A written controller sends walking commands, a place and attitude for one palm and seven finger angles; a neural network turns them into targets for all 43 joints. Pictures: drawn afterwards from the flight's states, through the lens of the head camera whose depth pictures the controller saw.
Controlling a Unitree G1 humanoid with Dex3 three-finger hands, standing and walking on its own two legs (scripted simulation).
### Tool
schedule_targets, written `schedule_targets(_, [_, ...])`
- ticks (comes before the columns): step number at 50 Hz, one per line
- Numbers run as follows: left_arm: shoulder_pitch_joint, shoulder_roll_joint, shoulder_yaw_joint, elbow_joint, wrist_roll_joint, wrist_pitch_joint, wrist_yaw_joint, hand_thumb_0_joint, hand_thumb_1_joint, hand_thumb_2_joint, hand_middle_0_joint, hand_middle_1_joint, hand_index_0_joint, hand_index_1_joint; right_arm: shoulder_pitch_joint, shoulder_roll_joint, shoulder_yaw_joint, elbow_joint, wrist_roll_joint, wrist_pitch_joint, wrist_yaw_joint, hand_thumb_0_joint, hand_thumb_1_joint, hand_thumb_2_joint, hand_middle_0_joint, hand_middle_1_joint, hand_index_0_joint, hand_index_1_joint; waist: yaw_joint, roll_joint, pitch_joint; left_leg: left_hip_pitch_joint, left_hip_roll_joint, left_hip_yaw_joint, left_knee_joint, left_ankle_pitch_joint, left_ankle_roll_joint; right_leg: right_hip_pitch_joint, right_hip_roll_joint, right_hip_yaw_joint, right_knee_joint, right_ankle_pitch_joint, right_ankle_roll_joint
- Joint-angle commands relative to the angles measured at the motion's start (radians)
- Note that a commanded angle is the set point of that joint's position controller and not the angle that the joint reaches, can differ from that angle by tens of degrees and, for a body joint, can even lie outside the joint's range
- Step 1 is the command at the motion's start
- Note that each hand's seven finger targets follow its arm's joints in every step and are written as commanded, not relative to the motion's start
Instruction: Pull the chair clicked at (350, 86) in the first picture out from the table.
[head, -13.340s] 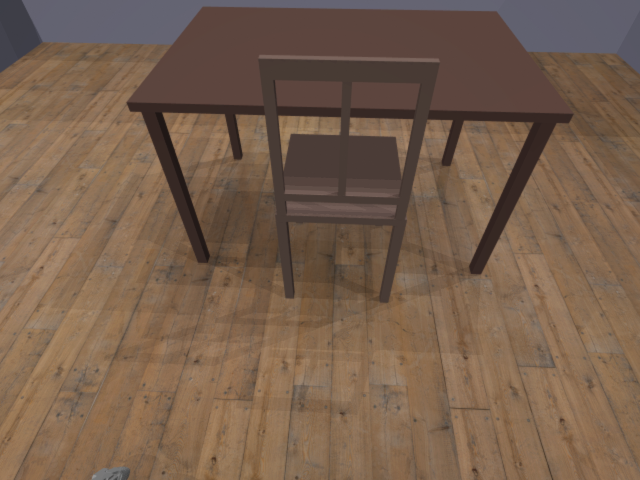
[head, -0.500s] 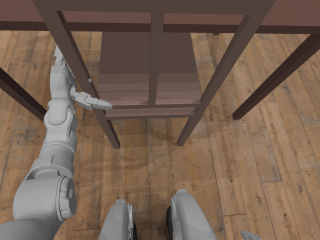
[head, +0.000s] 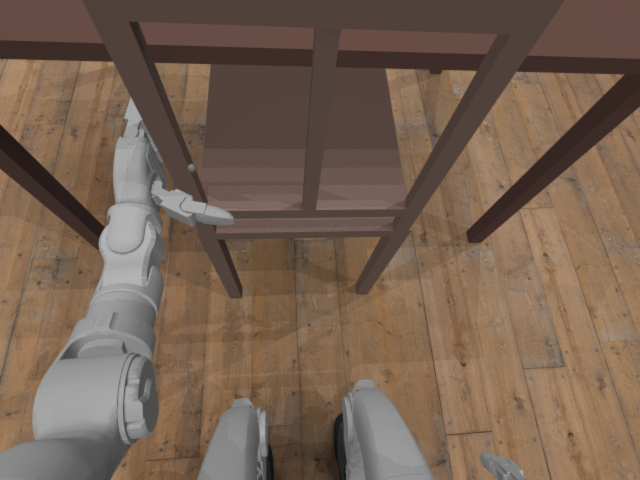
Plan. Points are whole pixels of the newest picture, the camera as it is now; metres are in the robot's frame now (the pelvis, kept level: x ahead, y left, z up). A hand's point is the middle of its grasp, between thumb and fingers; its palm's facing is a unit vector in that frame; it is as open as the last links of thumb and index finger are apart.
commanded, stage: hook a spindle and tug to test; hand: left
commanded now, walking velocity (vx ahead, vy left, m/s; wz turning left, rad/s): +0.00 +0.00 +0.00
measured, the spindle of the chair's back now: (315, 141) +0.51 -0.02 +0.04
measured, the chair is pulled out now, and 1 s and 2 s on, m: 0.00 0.00 0.03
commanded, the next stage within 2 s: step backward, pulling the chair out in 1.34 s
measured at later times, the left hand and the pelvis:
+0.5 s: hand (188, 163) +0.49 +0.13 +0.03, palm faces +0.01 -1.00 -0.01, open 9.7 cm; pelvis +0.00 +0.00 +0.00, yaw +0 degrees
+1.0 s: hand (190, 169) +0.48 +0.13 +0.03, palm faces +0.02 -1.00 -0.01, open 5.7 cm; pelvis +0.03 +0.00 +0.02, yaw -1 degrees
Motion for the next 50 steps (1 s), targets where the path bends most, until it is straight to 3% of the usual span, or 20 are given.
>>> schedule_targets(1, [-0.409,0.189,0.033,-0.183,0.007,-0.071,0.023,0.000,-0.500,0.300,-0.218,-0.573,-0.218,-0.573,0.152,-0.163,-0.062,-0.048,-0.008,-0.011,-0.007,0.000,-0.900,-0.900,0.200,0.300,0.200,0.300,-0.028,0.061,-0.524,0.307,0.000,-0.046,-0.142,0.400,-0.008,0.301,0.013,0.018,-0.118,0.265,-0.022])
schedule_targets(2, [-0.406,0.210,0.049,-0.165,0.013,-0.068,0.029,0.000,-0.500,0.300,-0.236,-0.628,-0.236,-0.628,0.151,-0.165,-0.060,-0.049,-0.007,-0.008,-0.008,0.000,-0.900,-0.900,0.200,0.300,0.200,0.300,-0.027,0.053,-0.504,0.286,0.000,-0.042,-0.143,0.377,-0.007,0.303,0.013,0.021,-0.120,0.252,-0.022])
schedule_targets(3, [-0.434,0.201,0.038,-0.188,0.014,-0.073,0.030,0.000,-0.500,0.300,-0.254,-0.683,-0.254,-0.683,0.155,-0.164,-0.060,-0.050,-0.009,-0.008,-0.009,0.000,-0.900,-0.900,0.200,0.300,0.200,0.300,-0.034,0.057,-0.521,0.302,0.000,-0.046,-0.144,0.393,-0.005,0.303,0.012,0.019,-0.115,0.264,-0.022])
schedule_targets(7, [-0.432,0.192,0.024,-0.227,0.016,-0.076,0.022,0.000,-0.500,0.300,-0.324,-0.902,-0.324,-0.902,0.151,-0.159,-0.061,-0.059,-0.010,-0.007,-0.007,0.000,-0.900,-0.900,0.200,0.300,0.200,0.300,-0.022,0.084,-0.575,0.328,0.000,-0.042,-0.141,0.410,-0.007,0.329,0.012,0.025,-0.117,0.286,-0.023])
schedule_targets(8, [-0.428,0.159,-0.003,-0.231,0.011,-0.073,0.017,0.000,-0.444,0.324,-0.342,-0.957,-0.342,-0.957,0.153,-0.158,-0.062,-0.063,-0.007,-0.008,-0.006,0.000,-0.900,-0.900,0.200,0.300,0.200,0.300,-0.033,0.086,-0.578,0.353,0.003,-0.048,-0.143,0.428,-0.008,0.312,0.014,0.022,-0.116,0.291,-0.024])
schedule_targets(10, [-0.394,0.162,0.010,-0.223,-0.001,-0.065,0.012,0.000,-0.332,0.372,-0.377,-1.066,-0.377,-1.066,0.152,-0.160,-0.064,-0.055,-0.006,-0.006,-0.005,0.000,-0.900,-0.900,0.200,0.300,0.200,0.300,-0.024,0.085,-0.574,0.355,0.005,-0.046,-0.142,0.436,-0.011,0.316,0.015,0.021,-0.123,0.298,-0.024])
schedule_targets(13, [-0.383,0.151,0.003,-0.192,-0.005,-0.044,0.009,0.000,-0.164,0.444,-0.430,-1.231,-0.430,-1.231,0.160,-0.161,-0.062,-0.054,-0.003,-0.003,-0.007,0.000,-0.900,-0.900,0.200,0.300,0.200,0.300,-0.034,0.057,-0.539,0.321,0.003,-0.044,-0.149,0.410,-0.005,0.321,0.017,0.020,-0.129,0.287,-0.023])
schedule_targets(17, [-0.377,0.183,0.031,-0.211,0.000,-0.048,0.017,0.000,0.060,0.540,-0.500,-1.450,-0.500,-1.450,0.161,-0.158,-0.061,-0.057,-0.005,-0.002,-0.006,0.000,-0.900,-0.900,0.200,0.300,0.200,0.300,-0.020,0.051,-0.534,0.291,-0.001,-0.032,-0.150,0.398,-0.003,0.355,0.015,0.028,-0.133,0.295,-0.022])
schedule_targets(20, [-0.350,0.151,0.006,-0.255,-0.004,-0.063,0.014,0.000,0.228,0.612,-0.500,-1.450,-0.500,-1.450,0.157,-0.153,-0.064,-0.063,-0.005,-0.005,-0.003,0.000,-0.900,-0.900,0.200,0.300,0.200,0.300,-0.013,0.073,-0.563,0.336,0.001,-0.034,-0.152,0.447,-0.008,0.357,0.015,0.024,-0.128,0.329,-0.025])
schedule_targets(23, [-0.326,0.138,-0.005,-0.234,-0.006,-0.061,0.014,0.000,0.396,0.684,-0.500,-1.450,-0.500,-1.450,0.157,-0.155,-0.065,-0.058,-0.003,-0.004,-0.001,0.000,-0.900,-0.900,0.200,0.300,0.200,0.300,-0.021,0.061,-0.520,0.335,0.004,-0.035,-0.157,0.438,-0.008,0.336,0.017,0.020,-0.134,0.315,-0.026])
schedule_targets(25, [-0.324,0.142,-0.004,-0.254,-0.003,-0.063,0.015,0.000,0.508,0.732,-0.500,-1.450,-0.500,-1.450,0.156,-0.156,-0.067,-0.059,-0.003,-0.004,0.002,0.000,-0.900,-0.900,0.200,0.300,0.200,0.300,-0.011,0.077,-0.530,0.339,0.003,-0.035,-0.159,0.440,-0.011,0.340,0.015,0.021,-0.133,0.314,-0.027])
schedule_targets(28, [-0.337,0.105,-0.040,-0.287,-0.006,-0.066,0.013,0.000,0.676,0.804,-0.500,-1.450,-0.500,-1.450,0.151,-0.152,-0.069,-0.060,-0.003,-0.005,0.004,0.000,-0.900,-0.900,0.200,0.300,0.200,0.300,-0.018,0.109,-0.540,0.384,0.006,-0.041,-0.160,0.474,-0.015,0.321,0.017,0.015,-0.131,0.325,-0.030])
schedule_targets(30, [-0.310,0.123,-0.022,-0.278,-0.009,-0.061,0.015,0.000,0.788,0.852,-0.500,-1.450,-0.500,-1.450,0.152,-0.158,-0.071,-0.056,-0.002,-0.002,0.003,0.000,-0.900,-0.900,0.200,0.300,0.200,0.300,-0.015,0.079,-0.544,0.381,0.009,-0.044,-0.160,0.489,-0.017,0.331,0.016,0.014,-0.131,0.338,-0.028])
schedule_targets(32, [-0.306,0.084,-0.054,-0.302,-0.011,-0.061,0.014,0.000,0.900,0.900,-0.500,-1.450,-0.500,-1.450,0.147,-0.150,-0.073,-0.060,-0.001,-0.003,0.005,0.000,-0.900,-0.900,0.200,0.300,0.200,0.300,-0.019,0.083,-0.553,0.389,0.008,-0.040,-0.161,0.499,-0.016,0.344,0.016,0.015,-0.135,0.356,-0.026])
schedule_targets(36, [-0.238,0.108,-0.029,-0.320,-0.014,-0.056,0.019,0.000,0.900,0.900,-0.500,-1.450,-0.500,-1.450,0.148,-0.152,-0.075,-0.062,0.000,-0.003,0.006,0.000,-0.900,-0.900,0.200,0.300,0.200,0.300,-0.002,0.064,-0.564,0.390,0.010,-0.039,-0.164,0.531,-0.017,0.375,0.016,0.014,-0.133,0.388,-0.029])
schedule_targets(38, [-0.205,0.069,-0.058,-0.353,-0.020,-0.055,0.015,0.000,0.900,0.900,-0.500,-1.450,-0.500,-1.450,0.144,-0.147,-0.076,-0.074,0.001,-0.005,0.009,0.000,-0.900,-0.900,0.200,0.300,0.200,0.300,0.002,0.071,-0.573,0.406,0.009,-0.036,-0.170,0.555,-0.016,0.390,0.017,0.014,-0.135,0.412,-0.030])
schedule_targets(40, [-0.149,0.093,-0.037,-0.373,-0.021,-0.053,0.016,0.000,0.900,0.900,-0.500,-1.450,-0.500,-1.450,0.138,-0.149,-0.079,-0.076,0.004,-0.005,0.010,0.000,-0.900,-0.900,0.200,0.300,0.200,0.300,0.017,0.062,-0.570,0.402,0.011,-0.031,-0.173,0.567,-0.019,0.408,0.014,0.015,-0.136,0.431,-0.030])
schedule_targets(43, [-0.099,0.036,-0.087,-0.409,-0.023,-0.048,0.013,0.000,0.900,0.900,-0.500,-1.450,-0.500,-1.450,0.133,-0.142,-0.079,-0.088,0.007,-0.008,0.014,0.000,-0.900,-0.900,0.200,0.300,0.200,0.300,0.015,0.068,-0.561,0.424,0.013,-0.031,-0.178,0.597,-0.019,0.403,0.016,0.012,-0.139,0.443,-0.030])
schedule_targets(49, [-0.017,0.026,-0.095,-0.458,-0.023,-0.039,0.020,0.000,0.900,0.900,-0.500,-1.450,-0.500,-1.450,0.132,-0.135,-0.082,-0.090,0.009,-0.010,0.018,0.000,-0.900,-0.900,0.200,0.300,0.200,0.300,0.026,0.057,-0.541,0.422,0.015,-0.026,-0.182,0.647,-0.020,0.437,0.014,0.013,-0.140,0.497,-0.030])
schedule_targets(50, [0.005,0.053,-0.072,-0.463,-0.023,-0.039,0.023,0.000,0.900,0.900,-0.500,-1.450,-0.500,-1.450,0.133,-0.138,-0.084,-0.089,0.009,-0.010,0.017,0.000,-0.900,-0.900,0.200,0.300,0.200,0.300,0.034,0.055,-0.544,0.416,0.016,-0.023,-0.181,0.648,-0.021,0.442,0.013,0.017,-0.138,0.504,-0.030])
